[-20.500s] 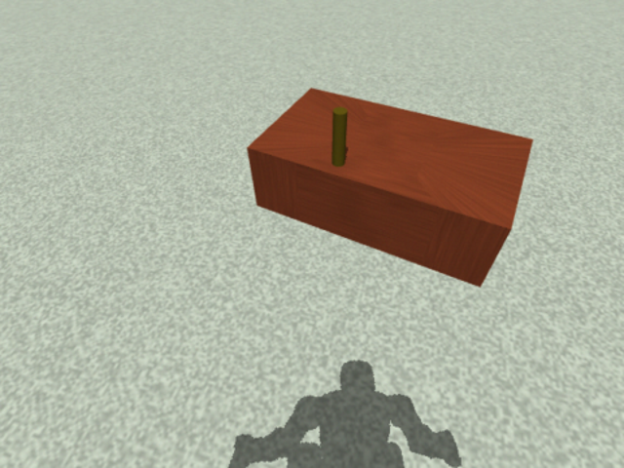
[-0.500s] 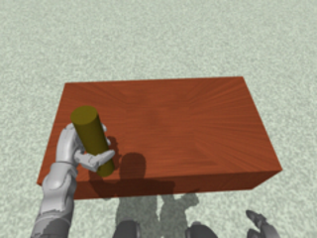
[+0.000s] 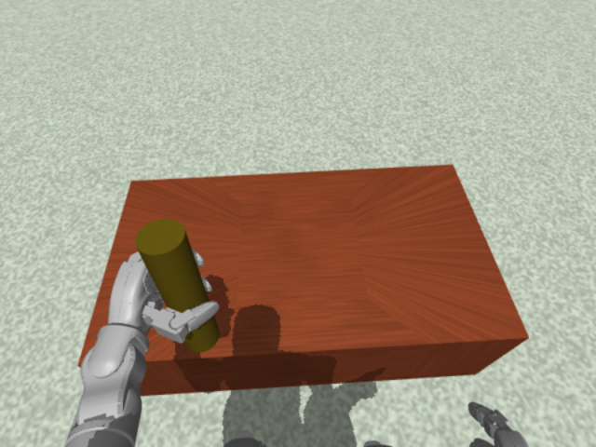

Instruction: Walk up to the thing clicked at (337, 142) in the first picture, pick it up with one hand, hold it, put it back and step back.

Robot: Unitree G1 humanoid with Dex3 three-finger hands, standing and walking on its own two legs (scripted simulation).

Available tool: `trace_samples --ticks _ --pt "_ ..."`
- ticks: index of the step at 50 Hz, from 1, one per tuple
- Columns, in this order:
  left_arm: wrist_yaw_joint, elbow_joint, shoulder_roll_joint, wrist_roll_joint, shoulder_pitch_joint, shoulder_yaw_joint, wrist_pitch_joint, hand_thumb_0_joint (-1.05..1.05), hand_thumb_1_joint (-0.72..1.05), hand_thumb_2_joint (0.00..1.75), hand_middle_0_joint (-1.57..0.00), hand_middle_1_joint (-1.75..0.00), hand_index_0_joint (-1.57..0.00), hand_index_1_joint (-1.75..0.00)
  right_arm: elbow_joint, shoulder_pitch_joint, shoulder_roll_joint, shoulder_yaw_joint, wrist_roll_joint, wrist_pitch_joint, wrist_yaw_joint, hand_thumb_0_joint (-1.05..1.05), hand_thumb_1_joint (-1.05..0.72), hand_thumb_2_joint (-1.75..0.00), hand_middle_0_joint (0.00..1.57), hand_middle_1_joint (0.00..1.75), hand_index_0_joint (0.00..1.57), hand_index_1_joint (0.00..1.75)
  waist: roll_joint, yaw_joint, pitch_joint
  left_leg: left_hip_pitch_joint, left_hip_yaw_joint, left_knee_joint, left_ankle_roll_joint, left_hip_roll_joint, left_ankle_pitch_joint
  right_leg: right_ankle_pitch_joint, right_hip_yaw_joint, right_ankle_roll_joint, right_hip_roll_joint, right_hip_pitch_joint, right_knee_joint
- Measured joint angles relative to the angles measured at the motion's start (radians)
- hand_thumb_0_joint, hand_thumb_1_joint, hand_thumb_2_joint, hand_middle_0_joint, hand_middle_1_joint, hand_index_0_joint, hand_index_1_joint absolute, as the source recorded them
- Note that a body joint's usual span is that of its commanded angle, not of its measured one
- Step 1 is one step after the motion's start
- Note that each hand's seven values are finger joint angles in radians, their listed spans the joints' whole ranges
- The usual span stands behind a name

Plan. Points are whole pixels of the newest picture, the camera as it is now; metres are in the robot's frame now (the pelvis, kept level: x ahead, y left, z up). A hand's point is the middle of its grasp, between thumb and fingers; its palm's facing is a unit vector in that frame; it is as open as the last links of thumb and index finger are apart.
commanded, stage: hold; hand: left
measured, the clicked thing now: (185, 294) +0.32 +0.16 +0.04
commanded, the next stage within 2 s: none
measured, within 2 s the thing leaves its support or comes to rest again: neither
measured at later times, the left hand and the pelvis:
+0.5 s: hand (182, 282) +0.33 +0.15 +0.06, palm faces -0.12 -0.99 +0.00, open 8.5 cm; pelvis +0.01 +0.00 +0.01, yaw +0 degrees
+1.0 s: hand (179, 285) +0.32 +0.15 +0.07, palm faces -0.13 -0.99 +0.00, open 8.5 cm; pelvis +0.00 +0.00 +0.02, yaw +0 degrees
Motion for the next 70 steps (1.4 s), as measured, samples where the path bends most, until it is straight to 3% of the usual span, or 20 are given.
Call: trace_samples --ticks 41,70 --pt "-0.005 -0.046 -0.008 0.008 0.039 -0.019 0.03 0.03 -0.31 1.07 -0.91 -1.26 -0.87 -1.22 0.004 0.005 0.006 0.0 0.001 0.004 -0.001 0.01 -0.91 -0.9 0.2 0.3 0.2 0.3 -0.004 0.012 0.028 0.166 0.012 -0.131 0.001 -0.009 0.041 0.042 0.005 0.002 -0.008 0.161 -0.128" --pt "-0.025 0.006 -0.008 0.006 0.012 -0.005 0.011 0.03 -0.3 1.07 -0.9 -1.27 -0.86 -1.23 0.016 0.004 0.007 0.003 -0.002 -0.007 -0.007 0.01 -0.91 -0.9 0.2 0.3 0.2 0.3 -0.006 0.013 0.037 0.186 0.012 -0.159 0.001 -0.013 0.066 0.062 0.005 0.001 -0.01 0.177 -0.146"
